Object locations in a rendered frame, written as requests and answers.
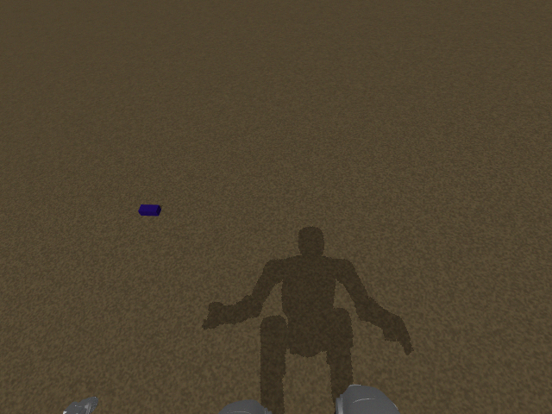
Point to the left robot hand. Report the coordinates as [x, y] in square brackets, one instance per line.
[86, 406]

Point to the small box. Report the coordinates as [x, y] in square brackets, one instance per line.
[149, 210]

